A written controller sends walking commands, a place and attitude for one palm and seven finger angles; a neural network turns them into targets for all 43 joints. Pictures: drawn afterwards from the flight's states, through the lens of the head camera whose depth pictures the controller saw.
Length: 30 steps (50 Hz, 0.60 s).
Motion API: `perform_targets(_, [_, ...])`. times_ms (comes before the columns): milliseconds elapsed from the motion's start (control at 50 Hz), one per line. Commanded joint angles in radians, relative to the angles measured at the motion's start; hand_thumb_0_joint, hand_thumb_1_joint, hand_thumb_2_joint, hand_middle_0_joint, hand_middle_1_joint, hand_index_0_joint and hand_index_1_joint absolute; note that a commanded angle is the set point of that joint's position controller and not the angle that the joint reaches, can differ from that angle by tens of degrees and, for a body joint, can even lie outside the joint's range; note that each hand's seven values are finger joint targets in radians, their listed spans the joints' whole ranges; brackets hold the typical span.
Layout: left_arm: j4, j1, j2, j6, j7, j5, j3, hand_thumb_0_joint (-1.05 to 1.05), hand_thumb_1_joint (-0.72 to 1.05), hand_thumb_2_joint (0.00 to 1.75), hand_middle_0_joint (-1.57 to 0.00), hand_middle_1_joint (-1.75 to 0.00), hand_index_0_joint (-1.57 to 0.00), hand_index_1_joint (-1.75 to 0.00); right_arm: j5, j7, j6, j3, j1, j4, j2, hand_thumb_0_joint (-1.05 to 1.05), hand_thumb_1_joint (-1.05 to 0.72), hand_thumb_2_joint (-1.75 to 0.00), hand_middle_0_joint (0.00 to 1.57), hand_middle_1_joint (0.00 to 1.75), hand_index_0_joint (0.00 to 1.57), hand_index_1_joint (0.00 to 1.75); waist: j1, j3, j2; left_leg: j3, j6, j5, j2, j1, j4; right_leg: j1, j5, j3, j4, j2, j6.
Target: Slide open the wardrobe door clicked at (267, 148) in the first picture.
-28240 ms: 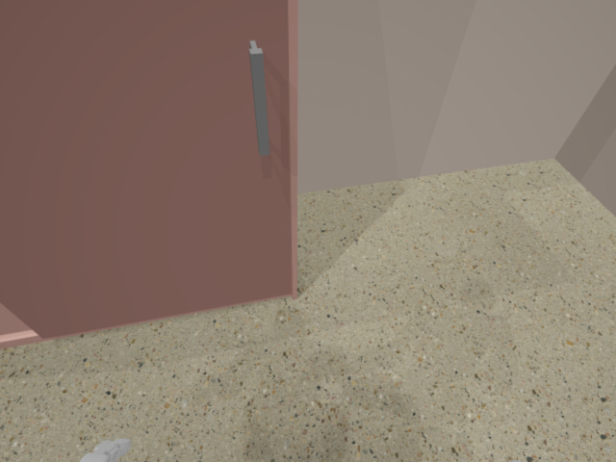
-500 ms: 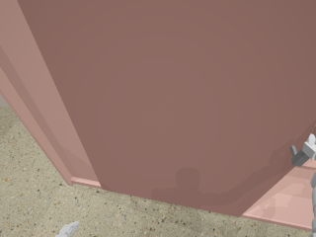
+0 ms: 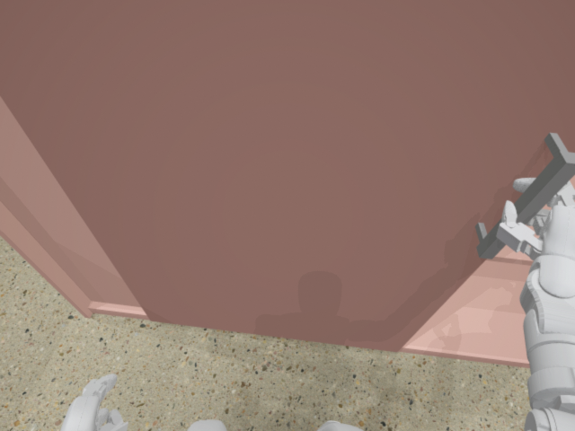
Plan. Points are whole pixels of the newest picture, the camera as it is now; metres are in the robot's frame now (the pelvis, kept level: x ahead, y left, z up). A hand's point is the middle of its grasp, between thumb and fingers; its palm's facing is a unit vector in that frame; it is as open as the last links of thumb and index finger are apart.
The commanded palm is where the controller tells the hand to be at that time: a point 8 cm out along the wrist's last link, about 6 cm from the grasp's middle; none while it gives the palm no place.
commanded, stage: stop walking and hold the door there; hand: right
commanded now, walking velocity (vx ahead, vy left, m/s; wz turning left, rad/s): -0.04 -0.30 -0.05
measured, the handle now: (516, 202) +0.43 -0.31 +0.10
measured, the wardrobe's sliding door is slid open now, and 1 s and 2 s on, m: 0.59 0.59 0.58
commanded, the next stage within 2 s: loosen the grip on the handle in 1.04 s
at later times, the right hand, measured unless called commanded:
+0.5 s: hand (510, 227) +0.38 -0.28 +0.10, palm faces +0.31 +0.91 -0.29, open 6.2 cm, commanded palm +0.35 -0.28 +0.08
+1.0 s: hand (507, 227) +0.38 -0.28 +0.10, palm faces +0.30 +0.92 -0.24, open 5.9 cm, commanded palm +0.35 -0.29 +0.08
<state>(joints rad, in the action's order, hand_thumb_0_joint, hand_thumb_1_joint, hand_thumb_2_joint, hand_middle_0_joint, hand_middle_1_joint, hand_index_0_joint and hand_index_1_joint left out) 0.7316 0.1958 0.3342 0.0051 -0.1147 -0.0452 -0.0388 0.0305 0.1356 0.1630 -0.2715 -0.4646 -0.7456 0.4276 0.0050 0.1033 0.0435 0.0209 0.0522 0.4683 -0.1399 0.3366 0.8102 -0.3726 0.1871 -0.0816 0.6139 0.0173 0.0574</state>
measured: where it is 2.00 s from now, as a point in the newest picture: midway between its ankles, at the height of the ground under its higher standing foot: outside the picture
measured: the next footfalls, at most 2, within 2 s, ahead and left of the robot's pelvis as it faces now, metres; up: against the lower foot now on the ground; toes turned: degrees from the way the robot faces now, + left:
left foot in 0.34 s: -0.06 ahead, +0.06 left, +0.00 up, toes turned +6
left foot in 1.14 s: +0.01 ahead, +0.12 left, +0.00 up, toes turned +5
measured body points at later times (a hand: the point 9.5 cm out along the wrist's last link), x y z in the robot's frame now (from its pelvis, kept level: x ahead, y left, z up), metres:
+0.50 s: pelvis -0.04 -0.04 +0.01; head -0.02 -0.03 +0.46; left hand +0.03 +0.23 -0.11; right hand +0.36 -0.32 +0.12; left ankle -0.13 +0.06 -0.72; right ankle +0.08 -0.08 -0.72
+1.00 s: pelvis -0.02 -0.05 +0.01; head -0.01 -0.04 +0.46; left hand +0.06 +0.21 -0.11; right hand +0.36 -0.33 +0.11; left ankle -0.08 +0.08 -0.70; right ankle +0.07 -0.10 -0.72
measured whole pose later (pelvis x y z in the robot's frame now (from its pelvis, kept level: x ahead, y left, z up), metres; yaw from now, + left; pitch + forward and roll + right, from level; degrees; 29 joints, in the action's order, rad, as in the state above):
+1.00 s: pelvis -0.02 -0.05 +0.01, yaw +4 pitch -1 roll +1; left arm 0.74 0.29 0.25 0.05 -0.10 -0.02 0.02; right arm 0.09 0.14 0.15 -0.18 -0.49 -0.83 0.40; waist 0.00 0.03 0.03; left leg -0.01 -0.01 0.49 -0.01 0.24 0.74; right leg -0.34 0.13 -0.16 0.48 0.02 0.11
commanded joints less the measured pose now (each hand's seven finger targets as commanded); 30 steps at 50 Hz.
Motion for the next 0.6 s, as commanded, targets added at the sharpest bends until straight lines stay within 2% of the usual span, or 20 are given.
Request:
perform_targets(0, [-0.143,-0.032,0.080,0.071,0.011,-0.006,-0.011,0.00,0.90,0.90,-0.20,-0.30,-0.20,-0.30,0.012,-0.032,0.055,0.147,-0.296,0.297,0.007,0.00,-0.90,-0.90,0.45,1.40,0.45,1.40,0.012,-0.342,0.128,0.036,-0.026,0.148,0.080,0.049,0.334,0.222,-0.388,0.275,-0.266,-0.310,0.109])
perform_targets(40, [-0.135,0.010,0.098,0.078,0.005,-0.005,-0.023,0.00,0.90,0.90,-0.20,-0.30,-0.20,-0.30,0.018,-0.030,0.041,0.131,-0.345,0.311,0.043,0.00,-0.90,-0.90,0.45,1.40,0.45,1.40,0.023,-0.400,0.011,0.030,-0.016,0.071,0.100,0.079,0.323,0.313,-0.364,0.267,-0.238,-0.299,0.104])
perform_targets(60, [-0.129,0.023,0.102,0.077,0.006,-0.004,-0.022,0.00,0.90,0.90,-0.20,-0.30,-0.20,-0.30,0.012,-0.031,0.028,0.123,-0.355,0.283,0.064,0.00,-0.90,-0.90,0.45,1.40,0.45,1.40,0.027,-0.413,0.000,0.025,-0.017,0.069,0.101,0.086,0.315,0.323,-0.303,0.274,-0.252,-0.301,0.107])
perform_targets(120, [-0.140,0.022,0.069,0.089,0.010,0.004,0.008,0.00,0.90,0.90,-0.20,-0.30,-0.20,-0.30,0.011,-0.038,0.008,0.155,-0.425,0.281,0.052,0.00,-0.90,-0.90,0.45,1.40,0.45,1.40,0.030,-0.419,0.044,0.018,-0.029,0.046,0.115,0.071,0.208,0.349,-0.036,0.297,-0.330,-0.288,0.081])
perform_targets(140, [-0.145,0.015,0.065,0.095,0.010,0.009,0.018,0.00,0.90,0.90,-0.20,-0.30,-0.20,-0.30,0.011,-0.038,0.007,0.135,-0.431,0.276,0.079,0.00,-0.90,-0.90,0.45,1.40,0.45,1.40,0.026,-0.408,0.066,0.009,-0.030,0.032,0.116,0.056,0.136,0.356,0.018,0.304,-0.346,-0.292,0.076])
perform_targets(180, [-0.140,0.030,0.056,0.097,0.012,0.018,0.032,0.00,0.90,0.90,-0.20,-0.30,-0.20,-0.30,0.005,-0.033,-0.005,0.124,-0.455,0.257,0.105,0.00,-0.90,-0.90,0.45,1.40,0.45,1.40,0.022,-0.434,0.115,0.026,-0.051,0.062,0.138,-0.016,-0.016,0.369,0.110,0.298,-0.402,-0.271,0.030])
perform_targets(220, [-0.145,0.037,0.050,0.106,0.020,0.025,0.037,0.00,0.90,0.90,-0.20,-0.30,-0.20,-0.30,0.008,-0.033,-0.010,0.155,-0.478,0.258,0.065,0.00,-0.90,-0.90,0.45,1.40,0.45,1.40,0.021,-0.442,0.158,0.045,-0.073,0.065,0.163,-0.086,-0.169,0.383,0.198,0.286,-0.450,-0.251,-0.039])
perform_targets(240, [-0.147,0.037,0.054,0.107,0.021,0.030,0.040,0.00,0.90,0.90,-0.20,-0.30,-0.20,-0.30,0.010,-0.033,-0.010,0.140,-0.465,0.233,0.084,0.00,-0.90,-0.90,0.45,1.40,0.45,1.40,0.018,-0.417,0.143,0.042,-0.078,0.038,0.166,-0.140,-0.273,0.352,0.200,0.286,-0.446,-0.242,-0.061])
perform_targets(260, [-0.136,0.060,0.063,0.106,0.026,0.031,0.032,0.00,0.90,0.90,-0.20,-0.30,-0.20,-0.30,0.007,-0.033,-0.015,0.128,-0.449,0.205,0.096,0.00,-0.90,-0.90,0.45,1.40,0.45,1.40,0.014,-0.455,0.126,0.056,-0.098,0.015,0.174,-0.193,-0.362,0.365,0.198,0.255,-0.437,-0.219,-0.112])
perform_targets(300, [-0.145,0.069,0.070,0.105,0.032,0.032,0.024,0.00,0.90,0.90,-0.20,-0.30,-0.20,-0.30,0.012,-0.041,-0.021,0.152,-0.460,0.186,0.070,0.00,-0.90,-0.90,0.45,1.40,0.45,1.40,0.018,-0.455,0.065,0.004,-0.136,-0.036,0.139,-0.256,-0.449,0.325,0.149,0.197,-0.380,-0.187,-0.161])
perform_targets(320, [-0.145,0.074,0.077,0.102,0.032,0.034,0.020,0.00,0.90,0.90,-0.20,-0.30,-0.20,-0.30,0.014,-0.046,-0.024,0.152,-0.463,0.166,0.071,0.00,-0.90,-0.90,0.45,1.40,0.45,1.40,0.021,-0.443,0.029,-0.035,-0.156,-0.048,0.103,-0.240,-0.462,0.320,0.099,0.165,-0.331,-0.171,-0.168])
perform_targets(360, [-0.154,0.078,0.082,0.094,0.030,0.025,0.019,0.00,0.90,0.90,-0.20,-0.30,-0.20,-0.30,0.019,-0.053,-0.027,0.163,-0.459,0.147,0.062,0.00,-0.90,-0.90,0.45,1.40,0.45,1.40,0.031,-0.428,-0.028,-0.071,-0.153,-0.094,0.053,-0.188,-0.458,0.350,-0.056,0.143,-0.248,-0.166,-0.122])
perform_targets(380, [-0.158,0.069,0.081,0.093,0.028,0.012,0.019,0.00,0.90,0.90,-0.20,-0.30,-0.20,-0.30,0.021,-0.058,-0.035,0.189,-0.482,0.146,0.031,0.00,-0.90,-0.90,0.45,1.40,0.45,1.40,0.034,-0.418,-0.079,-0.062,-0.131,-0.120,0.054,-0.158,-0.445,0.355,-0.096,0.160,-0.225,-0.183,-0.064])
perform_targets(400, [-0.151,0.072,0.087,0.089,0.022,0.005,0.014,0.00,0.90,0.90,-0.20,-0.30,-0.20,-0.30,0.024,-0.058,-0.044,0.172,-0.488,0.120,0.043,0.00,-0.90,-0.90,0.45,1.40,0.45,1.40,0.038,-0.412,-0.107,-0.054,-0.113,-0.134,0.064,-0.132,-0.423,0.372,-0.116,0.181,-0.220,-0.201,-0.032])
perform_targets(440, [-0.141,0.076,0.099,0.081,0.017,0.002,0.011,0.00,0.90,0.90,-0.20,-0.30,-0.20,-0.30,0.036,-0.060,-0.058,0.203,-0.465,0.078,0.008,0.00,-0.90,-0.90,0.45,1.40,0.45,1.40,0.041,-0.411,-0.047,-0.028,-0.092,-0.065,0.110,-0.117,-0.357,0.381,-0.035,0.274,-0.293,-0.246,-0.016])
perform_targets(460, [-0.133,0.079,0.104,0.081,0.015,0.009,0.010,0.00,0.90,0.90,-0.20,-0.30,-0.20,-0.30,0.039,-0.057,-0.060,0.206,-0.446,0.052,-0.009,0.00,-0.90,-0.90,0.45,1.40,0.45,1.40,0.042,-0.414,0.017,-0.018,-0.092,-0.012,0.137,-0.103,-0.307,0.384,0.073,0.324,-0.359,-0.269,-0.041])
perform_targets(500, [-0.122,0.076,0.106,0.082,0.012,0.017,0.013,0.00,0.90,0.90,-0.20,-0.30,-0.20,-0.30,0.048,-0.045,-0.058,0.197,-0.431,0.044,-0.006,0.00,-0.90,-0.90,0.45,1.40,0.45,1.40,0.037,-0.388,0.116,-0.003,-0.102,0.056,0.176,-0.082,-0.200,0.351,0.315,0.380,-0.514,-0.278,-0.137])
perform_targets(520, [-0.117,0.069,0.101,0.083,0.011,0.021,0.014,0.00,0.90,0.90,-0.20,-0.30,-0.20,-0.30,0.052,-0.041,-0.055,0.210,-0.416,0.043,-0.024,0.00,-0.90,-0.90,0.45,1.40,0.45,1.40,0.031,-0.374,0.158,0.006,-0.107,0.054,0.181,-0.106,-0.172,0.314,0.360,0.353,-0.549,-0.274,-0.171])
perform_targets(540, [-0.116,0.071,0.100,0.084,0.008,0.019,0.013,0.00,0.90,0.90,-0.20,-0.30,-0.20,-0.30,0.053,-0.038,-0.045,0.197,-0.416,0.059,-0.002,0.00,-0.90,-0.90,0.45,1.40,0.45,1.40,0.026,-0.367,0.186,0.006,-0.108,0.040,0.174,-0.124,-0.209,0.310,0.307,0.314,-0.531,-0.252,-0.170])
perform_targets(580, [-0.103,0.096,0.103,0.079,0.010,0.024,0.008,0.00,0.90,0.90,-0.20,-0.30,-0.20,-0.30,0.039,-0.034,-0.044,0.152,-0.362,-0.015,0.056,0.00,-0.90,-0.90,0.45,1.40,0.45,1.40,0.014,-0.353,0.124,0.033,-0.112,0.020,0.169,-0.222,-0.361,0.242,0.257,0.206,-0.490,-0.225,-0.155])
